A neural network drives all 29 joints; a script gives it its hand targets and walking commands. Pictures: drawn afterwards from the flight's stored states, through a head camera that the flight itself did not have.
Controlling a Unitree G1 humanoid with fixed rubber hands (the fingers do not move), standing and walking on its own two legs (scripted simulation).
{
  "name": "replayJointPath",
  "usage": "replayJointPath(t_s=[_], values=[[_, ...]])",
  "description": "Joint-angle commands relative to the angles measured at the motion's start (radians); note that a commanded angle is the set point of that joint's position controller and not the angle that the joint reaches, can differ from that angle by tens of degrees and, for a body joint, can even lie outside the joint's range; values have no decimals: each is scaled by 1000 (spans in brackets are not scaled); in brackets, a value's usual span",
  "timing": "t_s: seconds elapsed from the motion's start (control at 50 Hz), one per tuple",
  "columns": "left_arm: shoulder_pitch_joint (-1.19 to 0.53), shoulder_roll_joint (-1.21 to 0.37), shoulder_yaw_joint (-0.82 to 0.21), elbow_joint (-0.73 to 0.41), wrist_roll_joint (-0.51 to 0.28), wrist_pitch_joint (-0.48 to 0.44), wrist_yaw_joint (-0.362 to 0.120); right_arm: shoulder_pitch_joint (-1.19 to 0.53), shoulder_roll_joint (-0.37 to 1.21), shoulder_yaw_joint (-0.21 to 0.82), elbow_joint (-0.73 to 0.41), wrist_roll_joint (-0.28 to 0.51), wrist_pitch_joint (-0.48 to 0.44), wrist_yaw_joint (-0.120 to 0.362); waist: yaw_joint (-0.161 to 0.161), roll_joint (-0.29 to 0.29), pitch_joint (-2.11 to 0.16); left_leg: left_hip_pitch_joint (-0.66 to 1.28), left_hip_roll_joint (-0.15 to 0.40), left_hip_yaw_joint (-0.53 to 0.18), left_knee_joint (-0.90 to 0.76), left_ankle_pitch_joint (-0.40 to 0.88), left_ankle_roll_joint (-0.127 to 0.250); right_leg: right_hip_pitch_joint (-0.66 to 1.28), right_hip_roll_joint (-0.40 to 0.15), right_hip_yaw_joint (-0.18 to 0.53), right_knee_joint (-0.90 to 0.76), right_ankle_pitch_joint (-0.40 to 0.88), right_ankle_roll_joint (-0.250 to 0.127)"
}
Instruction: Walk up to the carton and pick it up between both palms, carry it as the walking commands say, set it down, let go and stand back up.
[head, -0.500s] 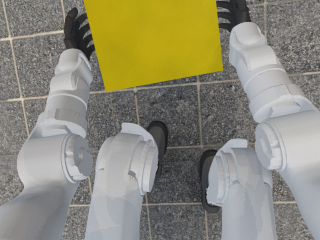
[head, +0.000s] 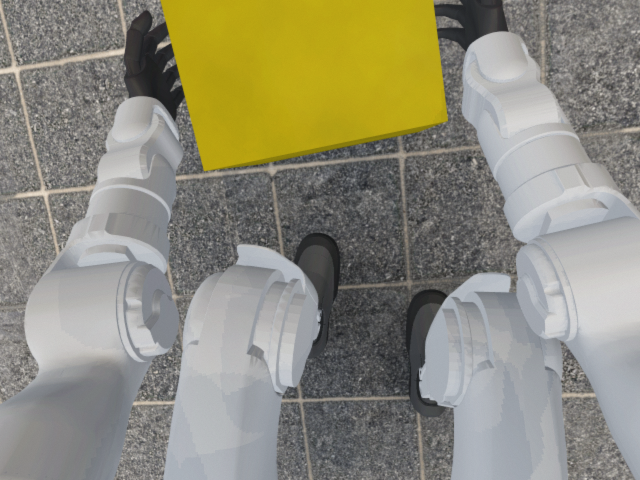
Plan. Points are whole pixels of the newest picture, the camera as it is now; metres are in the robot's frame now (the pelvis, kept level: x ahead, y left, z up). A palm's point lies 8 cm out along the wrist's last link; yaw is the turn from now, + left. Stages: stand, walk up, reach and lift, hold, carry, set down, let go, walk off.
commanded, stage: set down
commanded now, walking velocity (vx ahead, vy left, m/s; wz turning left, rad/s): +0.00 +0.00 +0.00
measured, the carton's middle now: (316, 73) +0.51 +0.12 -0.25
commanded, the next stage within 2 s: none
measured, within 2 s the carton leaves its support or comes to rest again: neither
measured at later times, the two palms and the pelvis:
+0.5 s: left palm (127, 133) +0.41 +0.32 -0.19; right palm (493, 50) +0.53 -0.06 -0.20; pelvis -0.01 +0.01 -0.01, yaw +0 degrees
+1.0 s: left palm (57, 130) +0.41 +0.33 -0.10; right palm (521, 3) +0.54 -0.06 -0.11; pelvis -0.02 +0.01 +0.05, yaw +1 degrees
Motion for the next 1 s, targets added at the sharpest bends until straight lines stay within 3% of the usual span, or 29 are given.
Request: replayJointPath(t_s=[0.0, 0.1, 0.18, 0.2, 0.22, 0.24, 0.3, 0.32, 0.4, 0.42, 0.46, 0.48, 0.5, 0.56, 0.6, 0.66, 0.68, 0.7, 0.72, 0.74, 0.76, 0.78, 0.8, 0.82, 0.86, 0.9, 0.92, 0.96, 0.98], values=[[-50, -22, -36, -23, -29, -29, 2, -190, 101, 89, -98, -1, -19, 36, 63, -182, -957, 724, -47, -119, -94, 303, -46, 250, -48, 124, -265, 209, 32], [-76, 108, -40, -213, -85, -69, 36, -215, 39, 89, -244, 31, -31, 7, 93, -136, -1150, 793, -43, -111, -78, 451, -50, 360, -48, 133, -233, 334, 28], [-97, 153, -30, -171, -108, -51, 25, -223, -17, 80, -256, 36, -5, 11, 91, -180, -1111, 717, -24, -124, -86, 370, -40, 397, -68, 126, -238, 285, 42], [-91, 151, -31, -182, -103, -51, 26, -217, -22, 54, -211, 27, 0, 4, 85, -121, -1090, 701, -21, -117, -90, 347, -47, 375, -69, 120, -231, 238, 30], [-141, 195, -16, -245, -101, -51, 24, -248, -24, 45, -251, 16, 6, 7, 74, -165, -1099, 689, -25, -123, -98, 344, -39, 390, -66, 130, -244, 261, 36], [-111, 167, -32, -197, -101, -47, 29, -227, -26, 47, -183, 23, 6, 14, 80, -116, -1120, 784, -25, -129, -75, 393, -43, 326, -65, 107, -215, 217, 42], [-111, 190, -30, -186, -92, -31, 23, -234, -57, 22, -195, 18, 10, 29, 58, -114, -1010, 757, -23, -169, -126, 235, -46, 223, -68, 101, -228, 117, 29], [-91, 184, -11, -190, -91, -39, 26, -264, -60, 45, -243, 39, 2, 32, 116, -123, -1067, 757, -22, -134, -106, 284, -40, 300, -73, 110, -227, 134, 27], [-87, 221, 5, -193, -72, -33, 33, -248, -124, 1, -190, 20, 11, 35, 90, -103, -1024, 754, -15, -147, -109, 227, -45, 261, -76, 100, -216, 80, 27], [-78, 191, -25, -154, -108, -23, 33, -256, -143, -2, -175, 20, 8, 31, 51, -131, -1047, 812, -14, -173, -100, 241, -43, 261, -79, 79, -189, 84, 31], [-48, 173, -50, -134, -111, -16, 25, -266, -137, 14, -185, 39, 11, 45, 59, -127, -985, 776, -11, -164, -120, 155, -42, 237, -88, 78, -196, 37, 33], [-75, 182, -64, -194, -141, -15, 26, -259, -132, 9, -196, 36, 9, 44, 29, -157, -1071, 816, -15, -181, -113, 229, -45, 276, -81, 66, -180, 101, 34], [-52, 220, -16, -249, -125, -24, 26, -240, -128, 10, -265, 43, 6, 45, 75, -130, -1124, 810, -22, -159, -92, 263, -36, 344, -84, 82, -179, 124, 29], [-11, 248, 1, -278, -127, -3, 33, -226, -167, -3, -267, 36, 24, 46, 85, -146, -1195, 936, -32, -158, -105, 319, -38, 359, -74, 58, -178, 111, 37], [-20, 266, -1, -448, -117, 4, 32, -194, -144, 0, -319, 57, 38, 53, 102, -71, -1312, 1035, -44, -139, -111, 332, -41, 398, -61, 62, -193, 97, 24], [23, 254, -17, -497, -142, 58, 38, -219, -151, 28, -488, 84, 67, 44, 106, -140, -1544, 1173, -62, -141, -125, 389, -27, 542, -55, 36, -223, 149, 29], [15, 323, 34, -692, -110, 61, 51, -225, -172, 11, -605, 97, 82, 42, 165, -113, -1712, 1245, -76, -124, -140, 419, -28, 651, -46, 27, -203, 176, 22], [-10, 279, -19, -660, -144, 98, 54, -211, -168, 11, -531, 97, 112, 40, 123, -108, -1683, 1258, -67, -131, -137, 412, -37, 587, -46, 9, -193, 153, 25], [53, 299, 12, -691, -114, 118, 62, -189, -177, 7, -571, 104, 130, 43, 149, -98, -1722, 1317, -72, -128, -142, 446, -36, 617, -42, 18, -197, 172, 28], [37, 263, -19, -703, -115, 140, 61, -186, -194, -10, -536, 93, 147, 42, 116, -58, -1653, 1336, -75, -145, -143, 431, -40, 508, -32, 23, -219, 130, 24], [103, 299, 22, -655, -64, 147, 60, -132, -196, -20, -492, 85, 153, 47, 141, -30, -1542, 1307, -71, -130, -174, 359, -38, 447, -29, 33, -256, 54, 23], [30, 251, -34, -783, -99, 154, 60, -191, -214, -45, -600, 84, 144, 49, 97, 10, -1639, 1361, -77, -143, -185, 368, -49, 481, -27, 27, -259, 95, 18], [68, 264, 0, -724, -71, 169, 67, -153, -253, -82, -500, 61, 156, 47, 91, 21, -1545, 1309, -75, -140, -191, 315, -53, 447, -29, 38, -271, 58, 7], [55, 292, 22, -789, -60, 167, 69, -176, -255, -81, -638, 69, 149, 45, 132, -1, -1626, 1348, -77, -126, -202, 383, -48, 487, -25, 46, -295, 97, 13], [79, 271, 35, -696, -48, 197, 69, -156, -278, -122, -518, 24, 170, 46, 92, 1, -1534, 1307, -79, -132, -235, 285, -52, 453, -27, 36, -310, 29, 13], [66, 221, 7, -726, -68, 213, 62, -155, -251, -116, -542, 48, 174, 45, 83, -5, -1522, 1282, -77, -137, -261, 229, -50, 471, -31, 42, -343, 17, 15], [1, 209, -21, -800, -104, 212, 57, -176, -283, -143, -577, 25, 169, 41, 19, 13, -1606, 1313, -83, -146, -261, 241, -50, 503, -31, 42, -363, 40, -2], [66, 233, 25, -763, -63, 227, 59, -126, -328, -182, -545, -16, 178, 34, 31, 37, -1622, 1361, -84, -138, -277, 312, -58, 505, -23, 46, -382, 58, 0], [26, 214, -4, -731, -65, 240, 53, -150, -308, -185, -491, -24, 187, 44, 12, 38, -1484, 1303, -78, -147, -316, 213, -62, 431, -25, 39, -403, 0, -3]])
